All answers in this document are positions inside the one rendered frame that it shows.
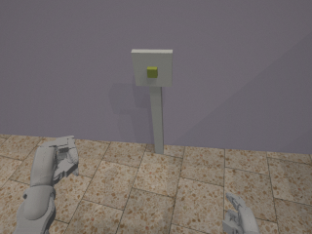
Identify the right robot hand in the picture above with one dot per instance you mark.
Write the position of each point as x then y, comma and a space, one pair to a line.
241, 222

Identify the left robot forearm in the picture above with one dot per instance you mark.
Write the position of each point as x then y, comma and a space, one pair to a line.
38, 210

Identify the left robot hand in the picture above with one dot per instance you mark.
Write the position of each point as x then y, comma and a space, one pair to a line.
46, 160

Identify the panel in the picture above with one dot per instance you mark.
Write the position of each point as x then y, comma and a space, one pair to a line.
163, 60

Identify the button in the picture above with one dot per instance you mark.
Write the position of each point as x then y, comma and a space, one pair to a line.
152, 71

